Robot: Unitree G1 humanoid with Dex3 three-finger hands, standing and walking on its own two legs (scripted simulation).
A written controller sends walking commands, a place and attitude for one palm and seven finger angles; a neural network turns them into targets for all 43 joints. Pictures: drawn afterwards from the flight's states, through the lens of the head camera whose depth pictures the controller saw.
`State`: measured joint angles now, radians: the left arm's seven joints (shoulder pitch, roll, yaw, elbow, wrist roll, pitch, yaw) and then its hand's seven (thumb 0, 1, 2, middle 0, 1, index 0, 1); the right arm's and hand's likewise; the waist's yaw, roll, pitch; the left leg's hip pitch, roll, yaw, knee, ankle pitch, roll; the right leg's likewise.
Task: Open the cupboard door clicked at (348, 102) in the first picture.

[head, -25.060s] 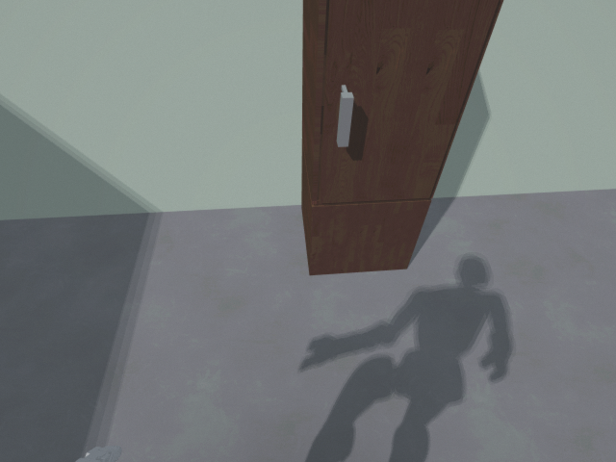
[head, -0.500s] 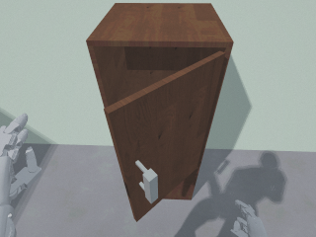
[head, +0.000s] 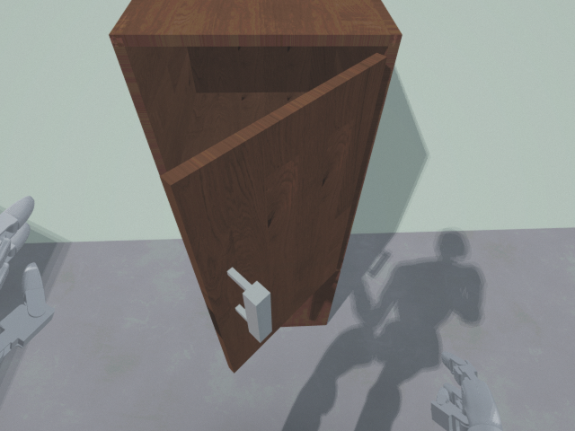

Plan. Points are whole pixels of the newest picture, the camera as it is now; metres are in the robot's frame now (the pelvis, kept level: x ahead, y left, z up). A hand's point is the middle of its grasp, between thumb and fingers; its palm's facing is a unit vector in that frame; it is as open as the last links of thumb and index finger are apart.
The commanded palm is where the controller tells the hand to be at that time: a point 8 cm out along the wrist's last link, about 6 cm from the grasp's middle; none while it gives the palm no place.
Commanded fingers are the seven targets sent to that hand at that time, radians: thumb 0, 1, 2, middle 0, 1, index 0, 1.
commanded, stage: step back with the hand held close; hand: left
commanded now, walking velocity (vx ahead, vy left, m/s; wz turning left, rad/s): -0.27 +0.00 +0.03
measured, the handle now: (248, 304) +0.30 +0.08 -0.02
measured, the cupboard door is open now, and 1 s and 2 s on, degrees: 44 44 44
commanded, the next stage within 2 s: stop stepping back and stand still in 0.94 s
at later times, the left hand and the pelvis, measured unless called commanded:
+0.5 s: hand out of the picture +0.12 +0.28 +0.16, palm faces +0.47 -0.74 -0.47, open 7.4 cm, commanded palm +0.05 +0.32 +0.17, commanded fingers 0.00 0.90 0.90 -0.20 -0.30 -0.20 -0.30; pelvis -0.08 +0.01 -0.02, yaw +3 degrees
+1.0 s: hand out of the picture +0.03 +0.29 +0.17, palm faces +0.46 -0.80 -0.39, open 7.4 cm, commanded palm -0.04 +0.32 +0.17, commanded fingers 0.00 0.90 0.90 -0.20 -0.30 -0.20 -0.30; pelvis -0.17 +0.02 -0.01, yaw +1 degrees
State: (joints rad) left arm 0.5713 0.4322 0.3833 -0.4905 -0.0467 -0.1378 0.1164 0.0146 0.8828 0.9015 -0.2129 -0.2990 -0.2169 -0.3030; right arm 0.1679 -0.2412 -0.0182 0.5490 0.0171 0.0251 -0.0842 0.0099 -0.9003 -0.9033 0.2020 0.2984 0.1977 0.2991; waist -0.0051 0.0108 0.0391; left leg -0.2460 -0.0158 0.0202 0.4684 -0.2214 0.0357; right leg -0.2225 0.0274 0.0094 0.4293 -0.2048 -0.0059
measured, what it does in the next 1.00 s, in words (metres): walks backwards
